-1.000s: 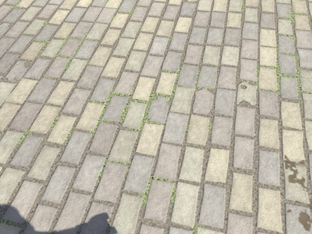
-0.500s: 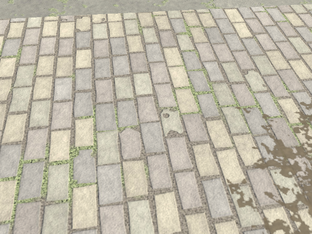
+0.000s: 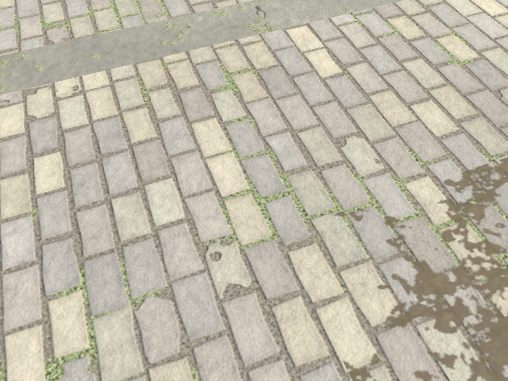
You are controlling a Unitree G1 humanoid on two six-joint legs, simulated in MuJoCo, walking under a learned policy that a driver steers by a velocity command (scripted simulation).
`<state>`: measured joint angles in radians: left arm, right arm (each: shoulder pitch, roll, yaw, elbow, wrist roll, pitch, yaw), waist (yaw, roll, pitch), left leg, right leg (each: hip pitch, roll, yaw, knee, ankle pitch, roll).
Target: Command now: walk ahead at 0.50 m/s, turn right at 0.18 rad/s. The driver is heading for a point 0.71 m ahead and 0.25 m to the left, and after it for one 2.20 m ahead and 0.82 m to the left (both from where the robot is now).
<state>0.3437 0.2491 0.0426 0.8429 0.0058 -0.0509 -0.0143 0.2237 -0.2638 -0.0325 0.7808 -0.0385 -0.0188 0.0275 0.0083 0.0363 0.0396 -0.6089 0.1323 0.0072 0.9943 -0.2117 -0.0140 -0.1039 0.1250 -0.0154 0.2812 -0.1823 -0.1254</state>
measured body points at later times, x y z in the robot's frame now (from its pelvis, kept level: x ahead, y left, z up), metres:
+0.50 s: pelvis +0.28 +0.06 +0.00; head +0.30 +0.07 +0.45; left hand +0.36 +0.33 -0.13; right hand +0.34 -0.21 -0.13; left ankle +0.30 +0.12 -0.75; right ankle +0.28 -0.09 -0.67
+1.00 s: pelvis +0.54 +0.05 +0.00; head +0.57 +0.04 +0.45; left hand +0.55 +0.34 -0.11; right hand +0.72 -0.19 -0.13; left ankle +0.47 +0.15 -0.66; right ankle +0.59 -0.04 -0.75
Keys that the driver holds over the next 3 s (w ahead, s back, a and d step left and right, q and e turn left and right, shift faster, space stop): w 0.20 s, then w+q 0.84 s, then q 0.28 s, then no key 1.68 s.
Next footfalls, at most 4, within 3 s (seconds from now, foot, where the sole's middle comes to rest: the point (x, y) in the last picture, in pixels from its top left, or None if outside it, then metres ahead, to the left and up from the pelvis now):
0.28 left None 0.34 0.12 -0.78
0.80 right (286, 328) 0.63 -0.03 -0.78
1.30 left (188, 289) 0.75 0.26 -0.78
1.80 right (251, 271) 0.81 0.07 -0.78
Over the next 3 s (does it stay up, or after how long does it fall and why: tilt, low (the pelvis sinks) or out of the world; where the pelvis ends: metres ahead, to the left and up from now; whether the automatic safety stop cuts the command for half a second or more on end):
stays up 0.77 0.14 0.00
